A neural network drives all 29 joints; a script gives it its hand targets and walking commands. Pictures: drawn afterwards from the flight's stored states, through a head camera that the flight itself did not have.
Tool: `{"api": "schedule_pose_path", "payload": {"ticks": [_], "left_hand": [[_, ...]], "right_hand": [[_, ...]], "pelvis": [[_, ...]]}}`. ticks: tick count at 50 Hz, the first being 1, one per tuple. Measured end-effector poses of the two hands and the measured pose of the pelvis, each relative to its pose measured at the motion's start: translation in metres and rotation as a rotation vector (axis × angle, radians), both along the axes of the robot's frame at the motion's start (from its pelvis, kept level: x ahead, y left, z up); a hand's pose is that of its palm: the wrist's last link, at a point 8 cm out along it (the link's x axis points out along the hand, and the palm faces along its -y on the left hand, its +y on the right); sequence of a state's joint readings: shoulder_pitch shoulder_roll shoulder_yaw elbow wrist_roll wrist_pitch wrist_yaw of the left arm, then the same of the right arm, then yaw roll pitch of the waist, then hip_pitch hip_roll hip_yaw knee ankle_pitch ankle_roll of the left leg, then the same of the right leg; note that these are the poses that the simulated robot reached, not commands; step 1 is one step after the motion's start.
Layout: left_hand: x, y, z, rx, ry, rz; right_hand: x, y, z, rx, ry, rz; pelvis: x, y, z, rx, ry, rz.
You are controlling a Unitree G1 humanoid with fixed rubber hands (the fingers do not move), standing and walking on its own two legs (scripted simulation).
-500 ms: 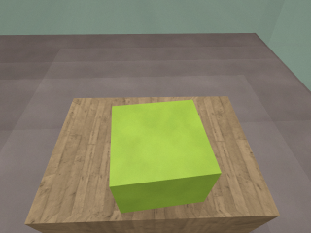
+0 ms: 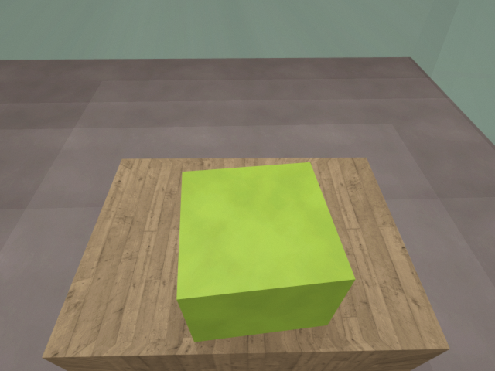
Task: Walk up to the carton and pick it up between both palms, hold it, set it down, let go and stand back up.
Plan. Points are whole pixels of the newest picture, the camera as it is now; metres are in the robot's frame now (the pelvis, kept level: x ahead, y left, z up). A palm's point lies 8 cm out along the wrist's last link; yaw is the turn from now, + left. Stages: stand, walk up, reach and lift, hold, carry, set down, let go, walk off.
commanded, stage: stand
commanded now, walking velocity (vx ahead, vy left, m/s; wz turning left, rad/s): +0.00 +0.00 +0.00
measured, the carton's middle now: (254, 248) +0.41 +0.00 -0.10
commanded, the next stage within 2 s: none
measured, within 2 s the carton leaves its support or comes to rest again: neither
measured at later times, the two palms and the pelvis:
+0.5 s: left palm out of the picture +0.07 +0.30 -0.11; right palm out of the picture +0.08 -0.30 -0.12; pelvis +0.00 +0.00 +0.00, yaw +0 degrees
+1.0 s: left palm out of the picture +0.08 +0.29 -0.12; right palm out of the picture +0.08 -0.30 -0.12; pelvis +0.00 -0.01 +0.00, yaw +0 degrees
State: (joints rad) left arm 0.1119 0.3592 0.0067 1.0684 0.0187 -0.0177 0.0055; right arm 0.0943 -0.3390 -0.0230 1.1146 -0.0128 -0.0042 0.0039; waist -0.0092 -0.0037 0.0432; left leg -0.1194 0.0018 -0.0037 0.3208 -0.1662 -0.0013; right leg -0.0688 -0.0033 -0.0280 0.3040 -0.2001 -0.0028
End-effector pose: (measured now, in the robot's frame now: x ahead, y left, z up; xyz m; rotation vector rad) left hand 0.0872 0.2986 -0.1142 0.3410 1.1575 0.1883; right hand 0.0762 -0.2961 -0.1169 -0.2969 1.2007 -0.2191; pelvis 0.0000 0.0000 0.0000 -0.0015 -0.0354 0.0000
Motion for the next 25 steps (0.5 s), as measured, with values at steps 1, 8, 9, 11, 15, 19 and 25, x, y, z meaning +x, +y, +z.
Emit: {"api": "schedule_pose_path", "payload": {"ticks": [1, 8, 9, 11, 15, 19, 25], "left_hand": [[-0.002, 0.0, 0.0, -0.002, 0.003, 0.003], [-0.011, -0.001, -0.002, -0.004, 0.03, 0.006], [-0.012, -0.001, -0.002, -0.004, 0.032, 0.006], [-0.013, -0.001, -0.002, -0.005, 0.033, 0.006], [-0.014, -0.001, -0.001, -0.002, 0.029, 0.011], [-0.014, 0.0, 0.0, 0.001, 0.024, 0.018], [-0.014, 0.001, 0.0, 0.008, 0.027, 0.015]], "right_hand": [[0.0, 0.0, 0.0, -0.003, 0.003, 0.003], [0.0, -0.001, 0.0, 0.0, -0.005, 0.0], [0.001, -0.001, 0.0, 0.002, -0.008, -0.001], [0.001, 0.0, -0.001, 0.005, -0.008, 0.001], [0.001, -0.001, -0.001, 0.005, -0.005, 0.003], [0.001, -0.003, 0.0, 0.002, -0.005, 0.005], [0.0, -0.004, 0.0, 0.002, -0.002, 0.006]], "pelvis": [[0.0, 0.0, 0.0, -0.001, 0.0, 0.0], [-0.002, 0.0, 0.0, -0.001, 0.001, 0.002], [-0.002, 0.0, 0.0, -0.001, 0.0, 0.001], [-0.003, 0.0, 0.0, -0.001, 0.0, 0.0], [-0.003, 0.0, 0.0, -0.001, -0.001, 0.001], [-0.003, -0.001, 0.0, 0.0, -0.001, 0.001], [-0.003, -0.002, 0.0, 0.001, 0.001, 0.003]]}}
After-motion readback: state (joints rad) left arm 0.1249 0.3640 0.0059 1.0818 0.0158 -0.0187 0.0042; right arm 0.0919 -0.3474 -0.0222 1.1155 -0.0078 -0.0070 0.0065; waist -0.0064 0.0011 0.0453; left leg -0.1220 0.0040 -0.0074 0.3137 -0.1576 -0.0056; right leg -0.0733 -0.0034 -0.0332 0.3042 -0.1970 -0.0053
